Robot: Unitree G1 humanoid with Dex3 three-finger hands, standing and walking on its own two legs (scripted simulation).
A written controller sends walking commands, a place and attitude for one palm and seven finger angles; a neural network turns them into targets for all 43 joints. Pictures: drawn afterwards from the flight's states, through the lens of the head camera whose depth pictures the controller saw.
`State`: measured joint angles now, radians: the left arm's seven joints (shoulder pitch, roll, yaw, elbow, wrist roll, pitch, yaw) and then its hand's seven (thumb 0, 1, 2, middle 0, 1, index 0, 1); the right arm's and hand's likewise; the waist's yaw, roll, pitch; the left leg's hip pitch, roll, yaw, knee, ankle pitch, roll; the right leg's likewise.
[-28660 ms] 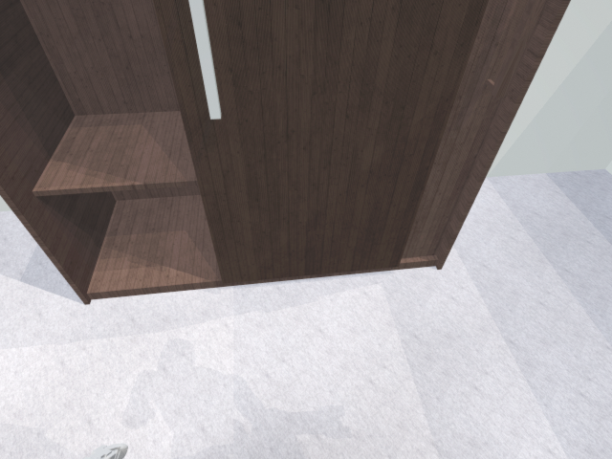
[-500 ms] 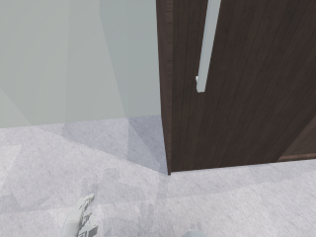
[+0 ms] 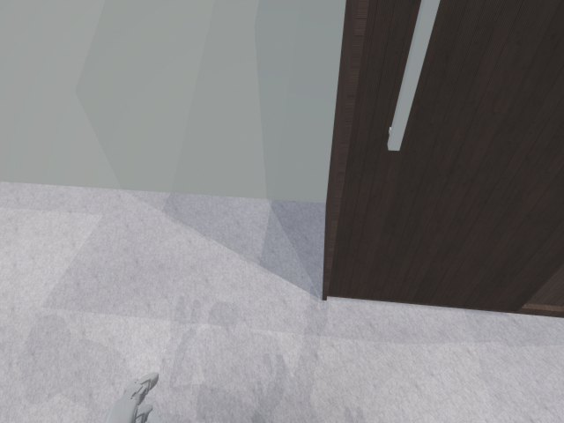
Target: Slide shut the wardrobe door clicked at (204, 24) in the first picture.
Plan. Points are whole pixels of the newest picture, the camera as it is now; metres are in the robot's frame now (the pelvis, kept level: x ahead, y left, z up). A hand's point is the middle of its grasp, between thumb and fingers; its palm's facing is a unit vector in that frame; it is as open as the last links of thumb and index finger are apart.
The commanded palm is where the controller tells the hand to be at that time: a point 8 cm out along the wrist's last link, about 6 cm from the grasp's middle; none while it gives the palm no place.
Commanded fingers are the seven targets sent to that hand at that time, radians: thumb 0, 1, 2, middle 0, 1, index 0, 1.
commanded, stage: stop stepping back and stand still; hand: right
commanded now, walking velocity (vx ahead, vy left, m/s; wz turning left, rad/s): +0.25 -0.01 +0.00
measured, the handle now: (409, 69) +0.71 -0.22 +0.19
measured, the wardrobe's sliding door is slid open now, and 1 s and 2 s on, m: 0.00 0.00 0.00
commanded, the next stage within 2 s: let the arm hang, fingers relaxed in 0.64 s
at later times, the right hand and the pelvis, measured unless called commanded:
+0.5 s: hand out of the picture +0.17 -0.28 +0.16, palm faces +0.46 +0.80 -0.38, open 7.5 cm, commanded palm +0.11 -0.32 +0.18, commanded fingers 0.00 -0.90 -0.90 0.20 0.30 0.20 0.30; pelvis -0.03 -0.02 -0.01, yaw +1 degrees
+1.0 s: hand out of the picture +0.08 -0.22 -0.15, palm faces -0.08 +0.96 -0.26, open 7.4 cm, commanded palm none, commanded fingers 0.00 -0.90 -0.90 0.20 0.30 0.20 0.30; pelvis -0.03 -0.02 -0.01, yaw -1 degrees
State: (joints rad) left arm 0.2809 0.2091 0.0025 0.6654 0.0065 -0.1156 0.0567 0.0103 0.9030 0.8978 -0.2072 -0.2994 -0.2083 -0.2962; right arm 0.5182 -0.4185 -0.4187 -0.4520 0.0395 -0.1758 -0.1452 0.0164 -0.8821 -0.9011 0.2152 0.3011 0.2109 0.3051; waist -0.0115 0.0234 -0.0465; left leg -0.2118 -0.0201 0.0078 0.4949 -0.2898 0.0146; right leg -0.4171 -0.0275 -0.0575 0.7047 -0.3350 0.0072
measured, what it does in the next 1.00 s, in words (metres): stands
